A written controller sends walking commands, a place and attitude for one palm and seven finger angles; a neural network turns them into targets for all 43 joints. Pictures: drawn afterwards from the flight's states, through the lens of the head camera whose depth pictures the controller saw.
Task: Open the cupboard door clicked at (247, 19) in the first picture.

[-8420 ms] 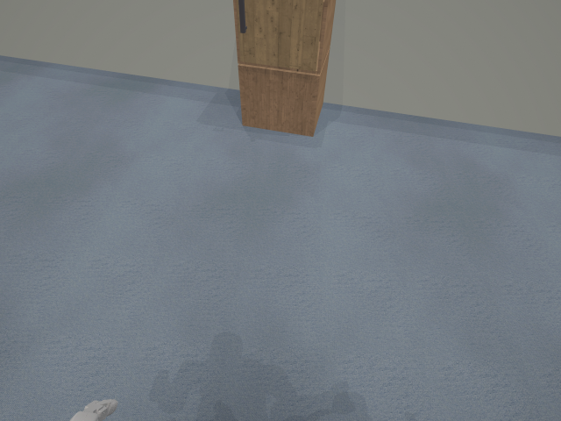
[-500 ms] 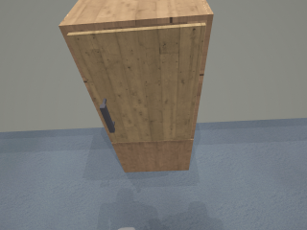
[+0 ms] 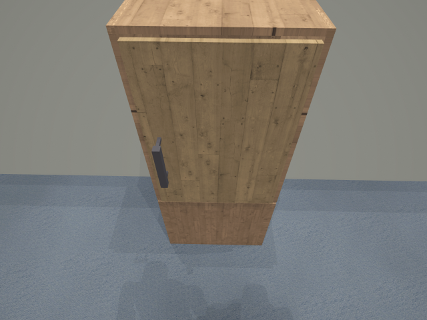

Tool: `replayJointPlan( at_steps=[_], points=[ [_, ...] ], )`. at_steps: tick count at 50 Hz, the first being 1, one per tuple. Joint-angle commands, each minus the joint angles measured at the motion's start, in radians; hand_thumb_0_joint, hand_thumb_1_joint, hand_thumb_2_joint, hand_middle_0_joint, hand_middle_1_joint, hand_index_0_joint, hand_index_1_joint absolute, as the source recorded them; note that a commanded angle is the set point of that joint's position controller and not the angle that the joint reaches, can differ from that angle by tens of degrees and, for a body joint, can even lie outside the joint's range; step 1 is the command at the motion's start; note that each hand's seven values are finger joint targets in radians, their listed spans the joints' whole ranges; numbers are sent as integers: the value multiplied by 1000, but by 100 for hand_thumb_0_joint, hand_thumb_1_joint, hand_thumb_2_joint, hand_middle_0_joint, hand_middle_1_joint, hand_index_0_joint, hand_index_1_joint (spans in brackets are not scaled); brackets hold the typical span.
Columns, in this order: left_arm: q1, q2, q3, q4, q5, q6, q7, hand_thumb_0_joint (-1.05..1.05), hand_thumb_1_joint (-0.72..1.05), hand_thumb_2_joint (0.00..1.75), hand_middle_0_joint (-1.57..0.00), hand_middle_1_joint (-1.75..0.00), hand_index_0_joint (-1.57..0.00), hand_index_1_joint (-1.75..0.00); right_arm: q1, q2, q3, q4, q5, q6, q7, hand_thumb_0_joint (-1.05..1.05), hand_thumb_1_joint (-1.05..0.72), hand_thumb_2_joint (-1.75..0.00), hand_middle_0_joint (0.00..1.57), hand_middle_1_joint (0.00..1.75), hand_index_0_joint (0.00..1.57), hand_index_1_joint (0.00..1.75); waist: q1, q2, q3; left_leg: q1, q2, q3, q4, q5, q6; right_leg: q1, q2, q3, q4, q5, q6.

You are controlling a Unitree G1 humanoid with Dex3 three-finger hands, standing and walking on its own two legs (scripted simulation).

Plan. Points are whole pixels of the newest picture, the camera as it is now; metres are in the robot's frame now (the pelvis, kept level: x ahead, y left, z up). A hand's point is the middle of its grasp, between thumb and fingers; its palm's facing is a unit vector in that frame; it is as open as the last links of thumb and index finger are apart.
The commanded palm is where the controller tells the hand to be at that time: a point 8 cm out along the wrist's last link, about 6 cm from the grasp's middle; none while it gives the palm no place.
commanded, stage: come to a stop and stand still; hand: left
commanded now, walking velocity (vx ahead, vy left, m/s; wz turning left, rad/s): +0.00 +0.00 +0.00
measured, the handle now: (161, 163) +0.53 +0.21 -0.10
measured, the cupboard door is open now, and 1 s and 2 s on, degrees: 0 0 0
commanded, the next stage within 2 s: look again from close up in 0.02 s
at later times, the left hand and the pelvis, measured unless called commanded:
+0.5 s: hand out of the picture +0.03 +0.19 -0.17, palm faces -0.02 -0.97 -0.23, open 7.4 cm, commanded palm none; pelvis -0.01 +0.01 +0.00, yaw +0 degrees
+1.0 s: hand (128, 270) +0.20 +0.18 -0.01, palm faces +0.16 -0.99 -0.04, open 7.9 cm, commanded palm +0.11 +0.24 -0.07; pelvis -0.03 -0.01 -0.04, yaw +1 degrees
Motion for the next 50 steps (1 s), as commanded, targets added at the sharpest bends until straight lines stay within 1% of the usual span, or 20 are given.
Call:
replayJointPlan(
  at_steps=[1,5,6,7,9,10,12,17,25,35,36,37,38,39,40,41,43,46,48,50],
  points=[
    [69,90,17,-17,2,-14,8,0,90,90,-20,-30,-20,-30,113,-97,-13,10,-10,-3,-1,0,-90,-90,20,30,20,30,-35,-76,24,56,104,-90,-105,261,9,-59,-80,80,-143,313,-23],
    [66,102,21,-23,-2,-17,9,0,90,90,-20,-30,-20,-30,127,-102,-6,26,-10,-14,-1,0,-90,-90,20,30,20,30,-29,-31,-30,78,110,-86,-111,321,8,-4,-80,70,-144,351,-23],
    [139,121,15,-22,15,-41,50,0,90,90,-20,-30,-20,-30,63,-162,-8,-64,-9,-25,7,0,-90,-90,20,30,20,30,-7,-100,48,-22,110,-60,116,373,-10,-72,-108,144,-134,677,-7],
    [73,160,23,-78,12,-53,44,0,90,90,-20,-30,-20,-30,137,-114,-5,-77,-14,-19,16,0,-90,-90,20,30,20,30,-63,-68,-29,-45,84,-71,59,95,1,-19,-139,136,-97,601,-50],
    [31,156,20,-104,4,-56,29,0,90,90,-20,-30,-20,-30,172,-111,3,-54,-22,-26,20,0,-90,-90,20,30,20,30,-56,102,-74,-20,87,-76,-6,232,7,0,-96,82,-29,478,-69],
    [49,154,19,-112,-1,-51,25,0,90,90,-20,-30,-20,-30,172,-127,6,-62,-21,-25,18,0,-90,-90,20,30,20,30,-48,108,-97,-3,94,-85,4,284,17,-2,-70,73,-25,385,-67],
    [51,144,17,-109,-3,-41,20,0,90,90,-20,-30,-20,-30,174,-139,7,-69,-20,-28,12,0,-90,-90,20,30,20,30,-44,107,-111,20,107,-96,7,356,31,-8,-47,54,-11,296,-61],
    [29,139,9,-109,-3,-24,10,0,90,90,-20,-30,-20,-30,179,-141,14,-71,-17,-19,11,0,-90,-90,20,30,20,30,-41,-17,29,-60,91,-101,-47,144,32,-71,-43,59,-64,139,-52],
    [43,140,7,-97,-4,-16,5,0,90,90,-20,-30,-20,-30,204,-134,19,-36,-17,-19,12,0,-90,-90,20,30,20,30,-35,-4,63,-76,86,-107,-100,44,34,-93,-42,64,-98,32,-47],
    [66,132,11,-71,-2,-26,6,0,90,90,-20,-30,-20,-30,207,-125,15,0,-12,-31,4,0,-90,-90,20,30,20,30,-34,-8,-8,3,97,-91,-75,217,34,-62,-55,64,-85,215,-42],
    [137,128,9,-43,7,-35,42,0,90,90,-20,-30,-20,-30,125,-156,10,-65,-4,-28,10,0,-90,-90,20,30,20,30,-9,-80,54,-87,113,-87,119,269,4,-91,-102,138,-127,518,-32],
    [-591,390,182,-1579,-173,-252,48,0,88,89,-20,-32,-20,-32,149,-309,-26,-380,37,-184,-30,0,-90,-90,20,30,20,30,-127,119,-474,189,2,-76,-5,365,27,-37,2,34,-16,492,-53],
    [-109,308,146,-1301,-95,-202,83,0,85,88,-20,-33,-20,-33,70,-208,13,-324,31,-275,-63,0,-90,-90,20,30,20,30,-21,294,-454,282,42,-72,-33,504,27,-71,40,16,45,303,-61],
    [-82,228,114,-1201,-118,-154,131,0,83,87,-21,-34,-21,-34,64,-202,-6,-257,39,-295,-70,0,-90,-90,20,30,20,30,-50,232,-342,154,41,-71,-23,403,-5,-120,43,-24,43,173,-49],
    [214,-32,-21,-954,-136,-61,114,0,81,86,-21,-36,-21,-36,95,-173,-11,-245,52,-287,-58,0,-90,-90,20,30,20,30,-68,128,-184,63,45,-85,-28,323,10,-188,40,-41,28,150,-35],
    [14,19,15,-1144,-177,-97,91,0,78,85,-21,-37,-21,-37,68,-214,-18,-330,56,-290,-52,0,-90,-90,20,30,20,30,-79,87,-54,-33,31,-109,-12,230,7,-217,36,-49,18,168,-30],
    [35,85,104,-1066,-157,-207,47,0,74,83,-21,-40,-21,-40,68,-238,-45,-367,24,-301,-53,0,-90,-90,20,30,20,30,-99,-46,-24,-138,2,-104,82,124,11,-347,51,-65,45,97,-26],
    [276,4,146,-828,-193,-394,-82,0,67,80,-22,-45,-22,-45,26,-221,-63,-446,0,-296,-20,0,-90,-90,20,30,20,30,-10,-252,-55,-366,-12,-95,248,66,-8,-501,63,-70,213,43,-30],
    [366,13,184,-835,-235,-540,-201,0,62,78,-22,-48,-22,-48,-7,-219,-80,-498,-8,-298,9,0,-90,-90,20,30,20,30,41,-248,-163,-476,-23,-76,347,65,-16,-506,61,-43,327,101,-36],
    [327,79,244,-818,-265,-654,-341,0,57,76,-22,-51,-22,-51,-22,-228,-90,-550,4,-292,38,0,-90,-90,20,30,20,30,53,-106,-237,-541,-37,-67,449,94,-27,-512,49,-5,432,187,-53]
  ],
)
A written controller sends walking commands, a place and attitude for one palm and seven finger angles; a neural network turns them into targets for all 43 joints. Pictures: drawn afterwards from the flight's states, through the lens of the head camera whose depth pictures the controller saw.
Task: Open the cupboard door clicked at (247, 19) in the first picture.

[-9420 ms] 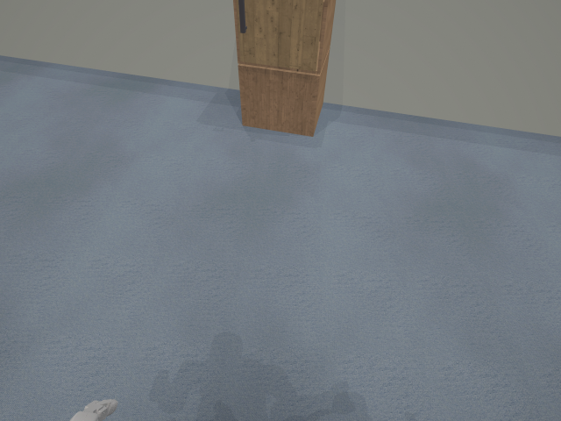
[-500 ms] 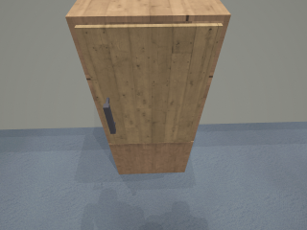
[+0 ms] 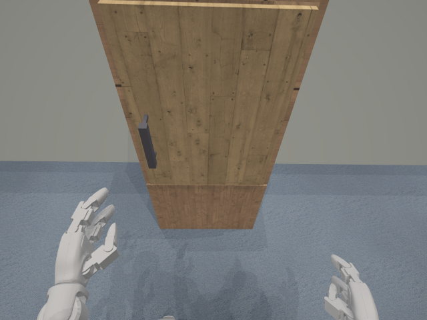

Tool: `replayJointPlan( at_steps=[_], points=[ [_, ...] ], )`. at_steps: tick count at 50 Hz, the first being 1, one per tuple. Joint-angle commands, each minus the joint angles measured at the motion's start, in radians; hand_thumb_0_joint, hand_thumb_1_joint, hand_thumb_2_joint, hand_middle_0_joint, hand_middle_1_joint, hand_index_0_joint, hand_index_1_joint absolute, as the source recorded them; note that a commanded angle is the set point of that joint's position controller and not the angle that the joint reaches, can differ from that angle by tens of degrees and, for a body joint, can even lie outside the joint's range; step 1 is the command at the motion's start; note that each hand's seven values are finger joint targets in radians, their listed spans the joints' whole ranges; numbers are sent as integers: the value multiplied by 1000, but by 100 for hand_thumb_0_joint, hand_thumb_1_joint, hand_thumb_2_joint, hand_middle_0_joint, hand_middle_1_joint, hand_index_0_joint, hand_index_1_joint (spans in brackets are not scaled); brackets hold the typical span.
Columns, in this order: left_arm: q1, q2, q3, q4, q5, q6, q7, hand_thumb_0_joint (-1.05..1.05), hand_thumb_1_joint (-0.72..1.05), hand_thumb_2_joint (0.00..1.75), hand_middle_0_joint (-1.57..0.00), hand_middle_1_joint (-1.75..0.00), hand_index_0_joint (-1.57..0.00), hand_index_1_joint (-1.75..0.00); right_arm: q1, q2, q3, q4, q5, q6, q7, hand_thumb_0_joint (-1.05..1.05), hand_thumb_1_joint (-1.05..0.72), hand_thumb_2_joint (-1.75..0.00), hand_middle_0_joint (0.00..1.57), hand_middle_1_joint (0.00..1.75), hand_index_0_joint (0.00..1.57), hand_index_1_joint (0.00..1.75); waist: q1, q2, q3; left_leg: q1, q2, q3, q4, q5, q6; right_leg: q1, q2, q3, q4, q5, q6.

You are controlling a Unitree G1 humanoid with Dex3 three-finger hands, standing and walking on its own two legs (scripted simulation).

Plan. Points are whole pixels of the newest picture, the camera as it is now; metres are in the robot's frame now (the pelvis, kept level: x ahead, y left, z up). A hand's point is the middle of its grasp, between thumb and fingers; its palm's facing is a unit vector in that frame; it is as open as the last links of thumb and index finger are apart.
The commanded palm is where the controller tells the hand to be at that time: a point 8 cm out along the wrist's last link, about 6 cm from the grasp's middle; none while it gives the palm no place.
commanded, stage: raise the hand with hooked fingers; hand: left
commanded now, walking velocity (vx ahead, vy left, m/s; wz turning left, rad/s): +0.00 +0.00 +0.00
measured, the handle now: (149, 142) +0.57 +0.21 -0.06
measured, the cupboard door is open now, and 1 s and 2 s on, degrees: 0 0 0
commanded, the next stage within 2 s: move the hooked fingers beside the handle in 1.82 s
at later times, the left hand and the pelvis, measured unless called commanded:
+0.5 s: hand (112, 269) +0.22 +0.21 -0.05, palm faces -0.03 -1.00 -0.01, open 10.7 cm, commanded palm +0.18 +0.27 -0.03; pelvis -0.03 -0.01 -0.07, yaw -1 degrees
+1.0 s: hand (72, 258) +0.23 +0.28 -0.03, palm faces +0.09 -0.99 -0.08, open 13.5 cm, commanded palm +0.22 +0.32 -0.03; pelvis -0.03 +0.03 -0.07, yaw +0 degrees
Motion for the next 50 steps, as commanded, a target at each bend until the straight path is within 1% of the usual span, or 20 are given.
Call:
replayJointPlan(
  at_steps=[1,4,6,8,11,14,16,17,20,22,24,26,28,32,34,36,39,42,46,50],
  points=[
    [278,87,116,57,-64,-243,-247,0,55,75,-22,-53,-22,-53,-64,-121,-54,-210,7,-34,39,0,-90,-90,20,30,20,30,94,-52,-125,-135,-65,-22,155,169,-9,-99,39,36,108,305,-22],
    [135,174,182,-98,-101,-224,-280,0,48,72,-23,-57,-23,-57,-59,-125,-54,-279,10,-19,28,0,-90,-90,20,30,20,30,89,45,-242,-191,-66,-5,241,110,9,-136,35,106,143,202,-14],
    [-10,207,200,-276,-122,-234,-259,0,43,70,-23,-60,-23,-60,-63,-119,-47,-319,13,-19,13,0,-90,-90,20,30,20,30,59,109,-277,-214,-54,-15,284,19,20,-198,32,152,112,11,-6],
    [-102,224,197,-463,-128,-273,-220,0,39,68,-24,-63,-24,-63,-32,-103,-36,-305,5,-23,-7,0,-90,-90,20,30,20,30,29,185,-343,-177,-35,-31,325,50,35,-211,40,160,126,38,-8],
    [-125,185,111,-559,-109,-291,-206,0,32,65,-24,-68,-24,-68,0,-105,-26,-262,-2,-33,-37,0,-90,-90,20,30,20,30,-28,165,-333,-176,-11,-62,357,51,44,-302,62,131,156,40,-15],
    [-122,181,65,-441,-111,-220,-257,0,25,62,-25,-72,-25,-72,12,-121,-9,-230,5,-39,-52,0,-90,-90,20,30,20,30,-60,133,-256,-243,-5,-83,375,19,46,-339,73,116,154,14,-12],
    [-84,221,116,-313,-119,-129,-294,0,20,60,-25,-75,-25,-75,7,-126,-8,-214,21,-32,-63,0,-90,-90,20,30,20,30,-51,69,-237,-303,-7,-83,372,-13,42,-317,63,137,120,-30,2],
    [-57,230,145,-246,-125,-71,-308,0,18,59,-25,-76,-25,-76,2,-128,-6,-223,28,-23,-66,0,-90,-90,20,30,20,30,-34,19,-240,-329,-12,-85,358,-28,41,-292,59,139,108,-63,7],
    [14,260,231,-191,-170,84,-326,0,11,56,-26,-81,-26,-81,-23,-124,-5,-268,39,3,-67,0,-90,-90,20,30,20,30,40,-2,-316,-312,-27,-72,320,21,40,-165,41,150,85,-21,16],
    [36,292,304,-223,-191,120,-292,0,6,54,-26,-84,-26,-84,-33,-109,-5,-286,37,17,-62,0,-90,-90,20,30,20,30,69,-27,-360,-306,-29,-72,305,60,37,-96,24,161,81,36,29],
    [32,298,353,-242,-200,85,-236,0,1,52,-26,-87,-26,-87,-31,-87,-6,-277,30,18,-57,0,-90,-90,20,30,20,30,81,-45,-362,-316,-21,-81,303,84,31,-81,27,156,104,94,31],
    [3,281,345,-303,-182,1,-191,0,-3,50,-27,-90,-27,-90,-8,-77,-12,-255,23,7,-46,0,-90,-90,20,30,20,30,74,17,-363,-275,-16,-79,284,111,29,-134,40,116,141,132,20],
    [-40,242,276,-300,-151,-79,-170,0,-8,48,-27,-93,-27,-93,9,-87,-14,-229,17,-1,-39,0,-90,-90,20,30,20,30,34,38,-298,-247,-12,-81,277,87,31,-240,58,78,158,74,9],
    [-110,221,186,-186,-117,-147,-228,0,-17,44,-28,-99,-28,-99,49,-133,-13,-207,18,-13,-40,0,-90,-90,20,30,20,30,-21,50,-220,-269,-15,-93,279,-35,35,-378,65,54,165,-76,-3],
    [-136,222,163,-175,-132,-138,-276,0,-22,42,-28,-102,-28,-102,58,-154,-14,-219,26,-19,-47,0,-90,-90,20,30,20,30,-27,68,-224,-249,-16,-100,265,-71,39,-399,68,46,168,-89,-7],
    [-134,273,213,-199,-149,-119,-303,0,-27,40,-28,-105,-28,-105,63,-167,-18,-230,33,-21,-54,0,-90,-90,20,30,20,30,-3,93,-295,-204,-17,-101,243,-53,38,-362,66,40,167,-59,-8],
    [-139,351,292,-268,-162,-91,-290,0,-34,37,-29,-110,-29,-110,63,-167,-14,-251,29,-17,-54,0,-90,-90,20,30,20,30,36,148,-361,-135,-15,-119,209,12,30,-331,71,10,198,9,-17],
    [-97,339,320,-313,-166,-92,-242,0,-41,34,-29,-114,-29,-114,51,-151,-12,-259,23,-9,-44,0,-90,-90,20,30,20,30,52,174,-381,-76,-9,-131,192,84,19,-331,71,-10,210,56,-18],
    [-119,296,288,-232,-146,-74,-214,0,-50,30,-30,-120,-30,-120,58,-152,-7,-250,16,11,-30,0,-90,-90,20,30,20,30,17,151,-308,-108,-6,-140,195,52,12,-379,76,-25,213,44,-13],
    [-205,284,236,-132,-129,-37,-274,0,-50,30,-30,-120,-30,-120,73,-177,-1,-259,24,24,-35,0,-90,-90,20,30,20,30,-20,115,-248,-151,-7,-146,199,-26,15,-423,81,-24,204,9,-10]
  ],
)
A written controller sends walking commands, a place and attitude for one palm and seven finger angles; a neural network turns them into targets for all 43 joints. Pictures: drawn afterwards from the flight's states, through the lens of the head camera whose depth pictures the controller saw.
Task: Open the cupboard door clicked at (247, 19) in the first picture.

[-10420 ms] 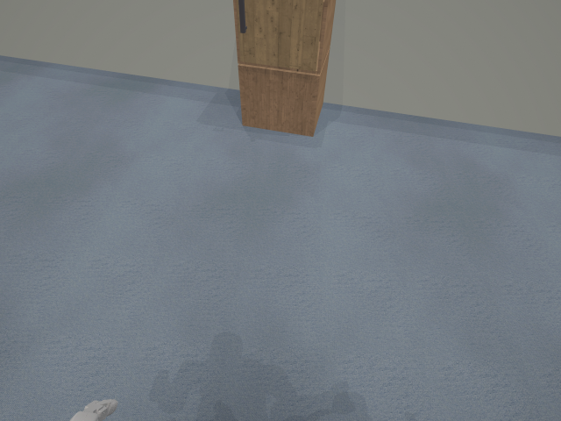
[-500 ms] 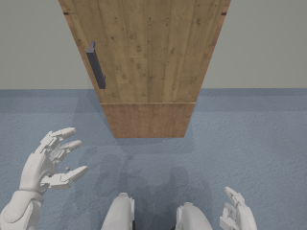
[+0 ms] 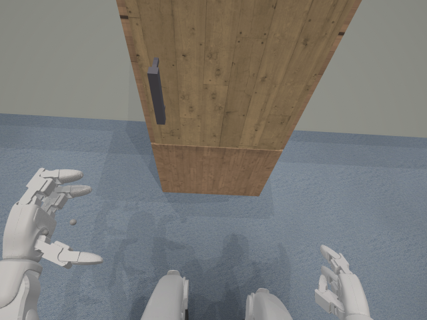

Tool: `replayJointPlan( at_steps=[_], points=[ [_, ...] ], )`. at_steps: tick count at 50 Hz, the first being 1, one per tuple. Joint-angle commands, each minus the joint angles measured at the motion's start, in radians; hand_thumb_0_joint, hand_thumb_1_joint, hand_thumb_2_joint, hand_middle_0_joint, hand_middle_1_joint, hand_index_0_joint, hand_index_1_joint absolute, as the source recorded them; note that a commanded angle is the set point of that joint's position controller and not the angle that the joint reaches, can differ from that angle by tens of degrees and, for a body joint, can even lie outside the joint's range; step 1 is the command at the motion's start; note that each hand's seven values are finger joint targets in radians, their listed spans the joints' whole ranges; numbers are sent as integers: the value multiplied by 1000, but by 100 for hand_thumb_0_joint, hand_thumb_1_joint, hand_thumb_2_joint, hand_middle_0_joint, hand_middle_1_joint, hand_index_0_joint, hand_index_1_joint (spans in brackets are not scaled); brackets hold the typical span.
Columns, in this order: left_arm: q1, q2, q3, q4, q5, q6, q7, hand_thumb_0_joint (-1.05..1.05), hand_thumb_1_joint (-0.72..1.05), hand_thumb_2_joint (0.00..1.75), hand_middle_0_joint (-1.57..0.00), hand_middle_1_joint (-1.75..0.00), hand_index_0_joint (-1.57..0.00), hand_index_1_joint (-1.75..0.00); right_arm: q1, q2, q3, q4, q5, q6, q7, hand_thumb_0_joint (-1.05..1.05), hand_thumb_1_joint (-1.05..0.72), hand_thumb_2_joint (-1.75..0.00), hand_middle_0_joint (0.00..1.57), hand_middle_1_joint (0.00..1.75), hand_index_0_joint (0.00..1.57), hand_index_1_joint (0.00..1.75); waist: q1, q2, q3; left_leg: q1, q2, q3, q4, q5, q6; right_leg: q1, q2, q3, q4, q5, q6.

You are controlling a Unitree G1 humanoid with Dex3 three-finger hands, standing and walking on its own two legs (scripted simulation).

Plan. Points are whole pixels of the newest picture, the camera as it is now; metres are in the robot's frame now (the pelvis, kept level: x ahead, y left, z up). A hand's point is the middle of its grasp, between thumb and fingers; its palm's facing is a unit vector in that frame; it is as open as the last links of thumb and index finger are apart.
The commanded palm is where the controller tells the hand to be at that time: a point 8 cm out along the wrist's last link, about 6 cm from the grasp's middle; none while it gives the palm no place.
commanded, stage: raise the hand with hooked fingers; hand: left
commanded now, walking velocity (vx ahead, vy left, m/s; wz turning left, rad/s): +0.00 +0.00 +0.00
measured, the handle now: (158, 93) +0.59 +0.19 +0.01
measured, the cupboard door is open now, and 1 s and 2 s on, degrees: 0 0 0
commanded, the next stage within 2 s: move the hooked fingers beside the handle in 0.82 s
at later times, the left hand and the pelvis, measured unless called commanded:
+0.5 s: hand (75, 206) +0.29 +0.27 +0.03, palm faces +0.02 -1.00 -0.05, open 14.0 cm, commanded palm +0.27 +0.31 +0.04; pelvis +0.00 +0.00 +0.00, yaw -1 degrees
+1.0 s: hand (79, 205) +0.29 +0.26 +0.03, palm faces +0.07 -1.00 -0.06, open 14.0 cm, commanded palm +0.28 +0.30 +0.03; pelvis +0.01 -0.01 -0.01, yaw +0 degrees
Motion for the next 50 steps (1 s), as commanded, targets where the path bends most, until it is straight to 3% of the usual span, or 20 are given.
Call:
replayJointPlan(
  at_steps=[1,6,9,10,13,16,18,22,24,29,36,41,46,49,50],
  points=[
    [-140,155,47,-93,-5,-22,-55,0,-50,30,-30,-120,-30,-120,41,-192,-66,-112,13,-25,-22,0,-90,-90,20,30,20,30,-33,80,-224,320,-30,-85,-227,108,-19,-11,69,11,-137,109,-33],
    [-235,246,124,-138,-32,-30,-109,0,-50,30,-30,-120,-30,-120,45,-194,-61,-116,11,-36,-33,0,-90,-90,20,30,20,30,-14,125,-323,390,-31,-89,-209,195,-21,11,69,21,-132,145,-40],
    [-230,291,179,-123,-49,-49,-105,0,-50,30,-30,-120,-30,-120,45,-188,-54,-109,7,-39,-33,0,-90,-90,20,30,20,30,6,129,-328,381,-31,-89,-200,228,-24,21,74,22,-121,156,-45],
    [-235,289,182,-124,-50,-53,-105,0,-50,30,-30,-120,-30,-120,41,-186,-54,-108,8,-39,-32,0,-90,-90,20,30,20,30,7,149,-335,392,-30,-86,-200,242,-27,17,70,21,-118,162,-44],
    [-224,275,183,-40,-55,-33,-114,0,-50,30,-30,-120,-30,-120,46,-190,-56,-102,12,-31,-30,0,-90,-90,20,30,20,30,-6,106,-302,345,-31,-77,-191,217,-20,12,69,22,-125,158,-38],
    [-250,289,184,9,-63,-4,-141,0,-50,30,-30,-120,-30,-120,54,-199,-58,-99,17,-27,-30,0,-90,-90,20,30,20,30,-7,104,-307,322,-33,-67,-185,214,-15,31,67,30,-134,163,-36],
    [-232,267,161,1,-68,11,-160,0,-50,30,-30,-120,-30,-120,60,-202,-62,-106,21,-29,-29,0,-90,-90,20,30,20,30,-8,109,-324,331,-34,-60,-182,223,-11,39,65,33,-141,172,-34],
    [-211,285,178,-52,-80,0,-162,0,-50,30,-30,-120,-30,-120,70,-201,-68,-106,20,-37,-23,0,-90,-90,20,30,20,30,-3,91,-364,344,-33,-56,-164,292,-7,67,66,40,-138,228,-32],
    [-212,310,203,-50,-77,-21,-140,0,-50,30,-30,-120,-30,-120,71,-199,-67,-103,16,-37,-21,0,-90,-90,20,30,20,30,-1,83,-334,318,-32,-59,-163,274,-8,59,70,39,-132,206,-35],
    [-239,303,210,-37,-72,-51,-107,0,-50,30,-30,-120,-30,-120,64,-194,-66,-100,16,-31,-21,0,-90,-90,20,30,20,30,-5,98,-303,289,-34,-52,-166,219,-7,46,68,46,-132,162,-35],
    [-227,294,177,-47,-61,-30,-136,0,-50,30,-30,-120,-30,-120,68,-196,-65,-107,21,-23,-25,0,-90,-90,20,30,20,30,-13,106,-345,309,-34,-43,-162,231,-1,71,65,56,-144,187,-30],
    [-232,293,198,-20,-76,-30,-130,0,-50,30,-30,-120,-30,-120,60,-190,-62,-105,21,-21,-28,0,-90,-90,20,30,20,30,-16,71,-307,271,-36,-40,-151,200,0,66,66,62,-152,162,-27],
    [-253,278,178,-14,-69,-32,-127,0,-50,30,-30,-120,-30,-120,56,-189,-60,-105,22,-20,-30,0,-90,-90,20,30,20,30,-20,79,-308,271,-37,-39,-147,195,1,62,65,65,-149,160,-28],
    [-388,283,149,5,-51,-31,-131,0,-50,30,-30,-120,-30,-120,67,-194,-57,-84,20,-23,-38,0,-90,-90,20,30,20,30,-51,91,-293,265,-32,-44,-125,185,3,15,67,65,-136,156,-29],
    [-405,301,160,12,-45,-32,-132,0,-50,30,-30,-120,-30,-120,69,-198,-57,-79,19,-23,-40,0,-90,-90,20,30,20,30,-45,98,-309,267,-31,-45,-126,189,1,16,65,65,-132,157,-30]
  ],
)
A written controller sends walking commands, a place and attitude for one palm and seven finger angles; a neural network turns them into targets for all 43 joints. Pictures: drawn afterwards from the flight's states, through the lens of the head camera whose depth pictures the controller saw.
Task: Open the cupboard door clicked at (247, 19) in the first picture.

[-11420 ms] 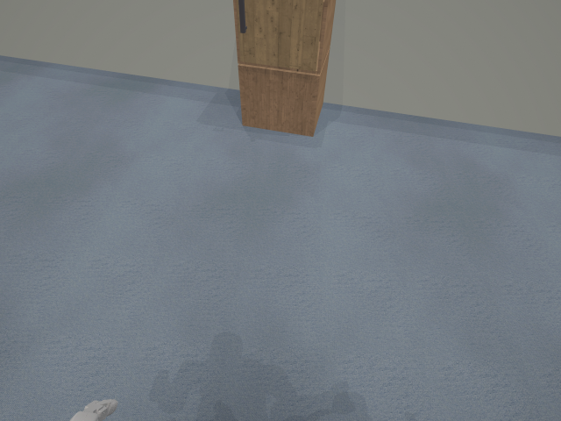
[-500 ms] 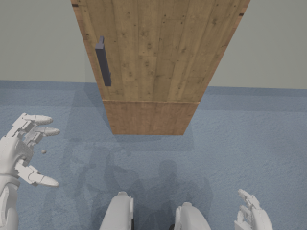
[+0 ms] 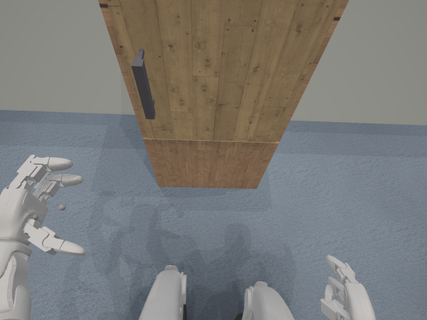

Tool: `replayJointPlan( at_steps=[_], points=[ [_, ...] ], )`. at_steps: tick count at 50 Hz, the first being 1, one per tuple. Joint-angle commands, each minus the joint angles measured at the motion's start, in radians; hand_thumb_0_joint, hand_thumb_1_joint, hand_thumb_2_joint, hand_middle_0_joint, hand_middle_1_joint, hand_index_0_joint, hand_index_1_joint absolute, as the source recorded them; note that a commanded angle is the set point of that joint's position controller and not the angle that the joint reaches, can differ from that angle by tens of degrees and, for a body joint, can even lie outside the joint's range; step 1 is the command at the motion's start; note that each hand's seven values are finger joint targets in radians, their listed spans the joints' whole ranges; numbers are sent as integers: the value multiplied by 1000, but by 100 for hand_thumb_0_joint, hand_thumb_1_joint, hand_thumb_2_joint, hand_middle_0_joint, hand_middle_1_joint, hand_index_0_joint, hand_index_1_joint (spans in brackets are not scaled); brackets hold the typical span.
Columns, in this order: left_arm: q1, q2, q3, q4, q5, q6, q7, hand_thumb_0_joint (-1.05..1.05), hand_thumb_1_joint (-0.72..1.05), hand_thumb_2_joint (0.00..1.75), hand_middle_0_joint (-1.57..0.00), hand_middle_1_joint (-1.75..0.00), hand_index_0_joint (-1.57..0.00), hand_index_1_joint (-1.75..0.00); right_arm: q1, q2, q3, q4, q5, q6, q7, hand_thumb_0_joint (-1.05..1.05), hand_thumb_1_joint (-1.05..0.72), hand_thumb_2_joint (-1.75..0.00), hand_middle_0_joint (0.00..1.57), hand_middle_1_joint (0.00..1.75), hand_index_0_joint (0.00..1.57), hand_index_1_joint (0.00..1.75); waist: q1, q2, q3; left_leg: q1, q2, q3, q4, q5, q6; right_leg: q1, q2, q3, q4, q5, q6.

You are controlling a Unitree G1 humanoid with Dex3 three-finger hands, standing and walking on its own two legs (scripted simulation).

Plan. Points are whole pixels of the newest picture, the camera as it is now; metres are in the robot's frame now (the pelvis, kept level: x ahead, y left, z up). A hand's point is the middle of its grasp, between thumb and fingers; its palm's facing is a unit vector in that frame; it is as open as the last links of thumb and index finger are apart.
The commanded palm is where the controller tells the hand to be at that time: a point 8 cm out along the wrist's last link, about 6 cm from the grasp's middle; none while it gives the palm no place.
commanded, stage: move the hooked fingers beside the handle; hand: left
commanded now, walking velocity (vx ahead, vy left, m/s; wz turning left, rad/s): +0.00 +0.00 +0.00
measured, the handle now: (146, 86) +0.59 +0.20 +0.02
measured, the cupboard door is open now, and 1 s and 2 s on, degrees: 0 0 0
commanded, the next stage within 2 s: none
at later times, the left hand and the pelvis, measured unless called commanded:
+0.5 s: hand (85, 165) +0.37 +0.27 +0.03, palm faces +0.05 -1.00 -0.05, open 14.0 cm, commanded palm +0.35 +0.31 +0.03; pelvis +0.00 +0.00 +0.00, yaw -1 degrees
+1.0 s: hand (106, 133) +0.45 +0.26 +0.02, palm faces +0.07 -1.00 -0.03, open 14.0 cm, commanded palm +0.43 +0.29 +0.02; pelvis -0.01 +0.00 -0.02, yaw -2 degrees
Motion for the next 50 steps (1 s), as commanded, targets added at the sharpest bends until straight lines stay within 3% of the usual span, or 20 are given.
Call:
replayJointPlan(
  at_steps=[1,7,9,14,18,19,24,26,32,35,38,40,41,44,46,49,50],
  points=[
    [-257,226,60,-174,-5,-66,-4,0,-50,30,-30,-120,-30,-120,41,-165,-68,-91,4,-43,-25,0,-90,-90,20,30,20,30,-39,91,-314,325,-45,-29,-160,212,21,63,49,74,-172,186,-11],
    [-271,277,103,-142,8,-52,9,0,-50,30,-30,-120,-30,-120,48,-168,-70,-87,1,-33,-23,0,-90,-90,20,30,20,30,-8,94,-395,359,-42,-29,-164,289,16,102,45,68,-156,251,-14],
    [-296,271,96,-122,15,-39,22,0,-50,30,-30,-120,-30,-120,49,-164,-68,-87,0,-26,-18,0,-90,-90,20,30,20,30,-10,109,-389,357,-42,-30,-165,291,16,91,47,67,-155,252,-14],
    [-381,272,94,-49,34,-25,54,0,-50,30,-30,-120,-30,-120,64,-166,-67,-80,1,-2,-15,0,-90,-90,20,30,20,30,-26,86,-365,329,-39,-27,-166,274,16,81,47,67,-156,245,-11],
    [-428,284,90,-34,49,-44,58,0,-50,30,-30,-120,-30,-120,78,-169,-71,-68,-2,11,-8,0,-90,-90,20,30,20,30,-29,94,-404,355,-37,-25,-163,302,14,89,46,70,-156,268,-10],
    [-428,284,94,-8,51,-47,56,0,-50,30,-30,-120,-30,-120,87,-171,-72,-64,-3,14,-9,0,-90,-90,20,30,20,30,-36,68,-403,346,-36,-27,-156,316,17,89,50,68,-151,283,-11],
    [-547,268,57,26,71,-69,59,0,-50,30,-30,-120,-30,-120,104,-174,-75,-41,-4,27,-7,0,-90,-90,20,30,20,30,-53,121,-402,392,-29,-41,-161,314,10,21,49,58,-145,250,-15],
    [-579,268,52,47,80,-71,65,0,-50,30,-30,-120,-30,-120,111,-177,-77,-33,-6,36,-5,0,-90,-90,20,30,20,30,-59,105,-418,406,-28,-43,-164,313,10,16,48,59,-150,249,-11],
    [-711,326,87,154,115,-82,100,0,-50,30,-30,-120,-30,-120,127,-180,-71,-15,-11,65,-3,0,-90,-90,20,30,20,30,-62,110,-402,375,-28,-48,-161,271,8,-13,48,58,-138,215,-13],
    [-762,362,110,196,131,-96,110,0,-50,30,-30,-120,-30,-120,141,-183,-69,-9,-16,79,-1,0,-90,-90,20,30,20,30,-63,109,-434,375,-27,-45,-146,292,9,-7,52,63,-131,231,-14],
    [-815,338,72,229,147,-103,107,0,-50,30,-30,-120,-30,-120,147,-180,-67,-4,-18,92,4,0,-90,-90,20,30,20,30,-74,147,-445,390,-25,-45,-137,306,8,-30,52,63,-124,239,-14],
    [-842,333,64,271,151,-102,102,0,-50,30,-30,-120,-30,-120,159,-182,-67,2,-19,101,8,0,-90,-90,20,30,20,30,-84,135,-451,389,-24,-46,-128,306,9,-41,53,63,-123,239,-12],
    [-851,361,87,305,150,-98,101,0,-50,30,-30,-120,-30,-120,163,-187,-67,7,-19,108,6,0,-90,-90,20,30,20,30,-86,104,-438,361,-23,-44,-121,301,13,-26,53,66,-125,247,-11],
    [-898,375,93,360,155,-93,94,0,-50,30,-30,-120,-30,-120,173,-187,-65,6,-19,123,5,0,-90,-90,20,30,20,30,-95,88,-438,317,-27,-39,-104,294,21,-18,54,72,-117,254,-9],
    [-928,423,124,408,164,-93,95,0,-50,30,-30,-120,-30,-120,181,-192,-61,10,-19,135,5,0,-90,-90,20,30,20,30,-95,71,-432,286,-26,-35,-97,278,22,-14,55,75,-115,246,-6],
    [-1002,474,148,380,173,-116,95,0,-50,30,-30,-120,-30,-120,190,-191,-59,11,-26,144,5,0,-90,-90,20,30,20,30,-92,121,-488,296,-26,-35,-75,322,24,-5,57,82,-91,283,-9],
    [-1006,463,138,388,180,-121,95,0,-50,30,-30,-120,-30,-120,195,-191,-59,12,-27,149,8,0,-90,-90,20,30,20,30,-95,126,-510,323,-25,-37,-75,331,22,-20,58,81,-94,284,-8]
  ],
)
